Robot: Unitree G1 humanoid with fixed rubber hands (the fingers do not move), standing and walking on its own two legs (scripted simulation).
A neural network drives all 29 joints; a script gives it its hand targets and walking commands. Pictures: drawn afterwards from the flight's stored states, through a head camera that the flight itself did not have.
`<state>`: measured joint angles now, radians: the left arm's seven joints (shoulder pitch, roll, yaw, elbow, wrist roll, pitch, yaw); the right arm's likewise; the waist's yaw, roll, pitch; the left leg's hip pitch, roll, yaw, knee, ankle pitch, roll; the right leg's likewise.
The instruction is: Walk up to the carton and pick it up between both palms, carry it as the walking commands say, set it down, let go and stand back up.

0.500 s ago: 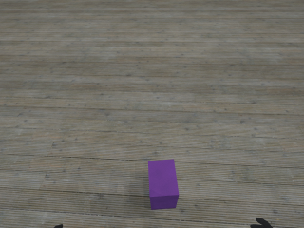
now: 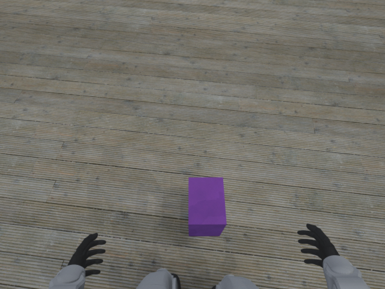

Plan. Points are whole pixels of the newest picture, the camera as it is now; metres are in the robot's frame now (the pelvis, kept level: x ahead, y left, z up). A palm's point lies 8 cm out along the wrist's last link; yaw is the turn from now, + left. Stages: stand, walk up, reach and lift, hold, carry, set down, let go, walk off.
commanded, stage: reach and lift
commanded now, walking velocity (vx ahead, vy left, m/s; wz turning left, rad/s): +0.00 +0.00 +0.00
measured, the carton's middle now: (204, 208) +0.44 -0.04 -0.62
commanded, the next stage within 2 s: none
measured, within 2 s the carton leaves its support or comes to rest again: neither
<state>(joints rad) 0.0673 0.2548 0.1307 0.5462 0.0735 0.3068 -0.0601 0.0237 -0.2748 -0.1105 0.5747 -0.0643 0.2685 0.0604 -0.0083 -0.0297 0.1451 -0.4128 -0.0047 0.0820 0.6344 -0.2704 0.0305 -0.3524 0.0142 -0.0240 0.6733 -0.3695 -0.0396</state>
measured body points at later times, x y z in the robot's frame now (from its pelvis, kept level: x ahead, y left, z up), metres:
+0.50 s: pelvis -0.03 -0.02 -0.05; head +0.13 -0.02 +0.37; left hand +0.28 +0.22 -0.16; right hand +0.26 -0.25 -0.16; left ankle +0.04 +0.11 -0.72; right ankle -0.01 -0.10 -0.72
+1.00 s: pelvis -0.06 +0.01 -0.09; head +0.22 -0.01 +0.27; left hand +0.43 +0.16 -0.20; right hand +0.41 -0.20 -0.20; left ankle +0.04 +0.12 -0.72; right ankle -0.01 -0.10 -0.72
